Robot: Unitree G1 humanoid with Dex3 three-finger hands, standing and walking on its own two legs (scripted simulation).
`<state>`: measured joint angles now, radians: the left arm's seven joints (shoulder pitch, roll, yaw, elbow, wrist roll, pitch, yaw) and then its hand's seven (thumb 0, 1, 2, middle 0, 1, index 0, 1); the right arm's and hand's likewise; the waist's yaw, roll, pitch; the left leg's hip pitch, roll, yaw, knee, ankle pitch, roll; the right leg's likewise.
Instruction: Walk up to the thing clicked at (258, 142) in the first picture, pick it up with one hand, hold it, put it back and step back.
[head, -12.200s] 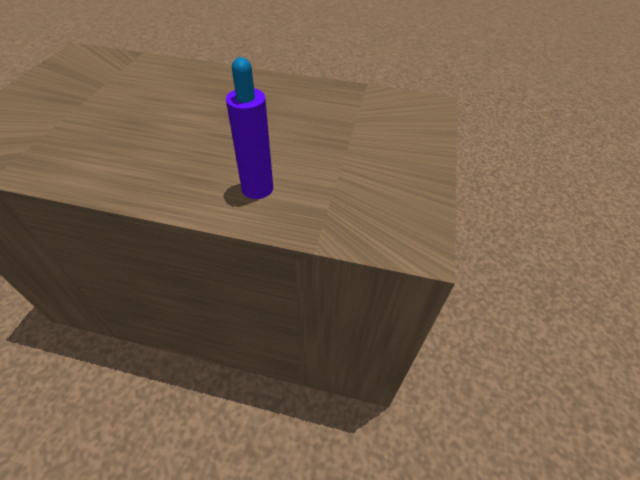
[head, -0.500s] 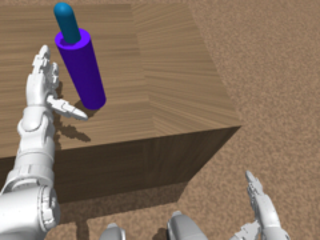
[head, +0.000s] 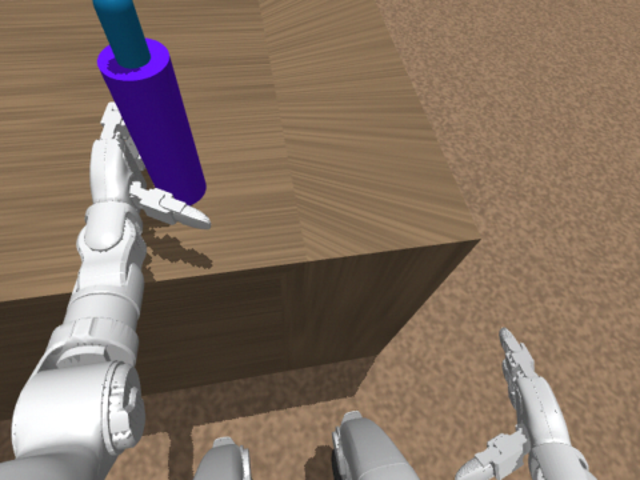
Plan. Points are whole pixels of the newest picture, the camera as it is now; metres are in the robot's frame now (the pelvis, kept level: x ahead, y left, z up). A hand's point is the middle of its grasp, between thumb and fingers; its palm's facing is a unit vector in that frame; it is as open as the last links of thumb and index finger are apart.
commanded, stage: close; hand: left
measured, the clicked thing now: (154, 114) +0.51 +0.12 +0.13
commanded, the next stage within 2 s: settle in 0.62 s
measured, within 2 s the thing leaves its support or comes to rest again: leaves its support in 1.34 s
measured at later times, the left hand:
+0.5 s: hand (157, 157) +0.49 +0.13 +0.09, palm faces -0.03 -1.00 +0.02, open 10.8 cm
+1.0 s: hand (161, 156) +0.49 +0.12 +0.09, palm faces -0.05 -1.00 -0.03, open 9.6 cm
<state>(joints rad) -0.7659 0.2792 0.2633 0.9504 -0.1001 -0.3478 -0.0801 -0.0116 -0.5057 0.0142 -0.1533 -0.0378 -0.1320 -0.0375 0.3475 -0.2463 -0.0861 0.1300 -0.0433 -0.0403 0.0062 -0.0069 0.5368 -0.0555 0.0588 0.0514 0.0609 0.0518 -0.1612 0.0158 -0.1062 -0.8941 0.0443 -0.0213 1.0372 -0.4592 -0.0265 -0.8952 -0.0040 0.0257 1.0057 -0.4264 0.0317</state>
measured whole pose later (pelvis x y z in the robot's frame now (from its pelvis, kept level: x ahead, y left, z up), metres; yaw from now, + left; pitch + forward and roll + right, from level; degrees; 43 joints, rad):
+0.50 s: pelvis +0.01 +0.00 +0.01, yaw +0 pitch +18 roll -1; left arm -0.76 0.29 0.26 0.96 -0.11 -0.35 -0.10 -0.01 -0.25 0.41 -0.77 -0.60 -0.82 -0.61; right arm 0.37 -0.25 -0.09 0.08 -0.03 -0.01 0.02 -0.01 0.51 -0.05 0.06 0.05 0.06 0.05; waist -0.15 0.01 -0.13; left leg -0.86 0.04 -0.02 1.01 -0.47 -0.02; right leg -0.86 -0.01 0.03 0.97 -0.43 0.04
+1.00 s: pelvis +0.02 +0.01 +0.01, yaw +0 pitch +17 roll -1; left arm -0.70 0.28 0.22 0.86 -0.10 -0.26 -0.08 -0.03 -0.38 0.96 -0.75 -1.04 -0.82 -1.09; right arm 0.36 -0.25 -0.09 0.09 -0.02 0.03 0.02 -0.01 0.53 -0.06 0.06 0.05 0.06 0.05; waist -0.14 0.02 -0.12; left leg -0.80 0.04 0.00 0.97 -0.47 -0.02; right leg -0.81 -0.01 0.04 0.94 -0.44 0.04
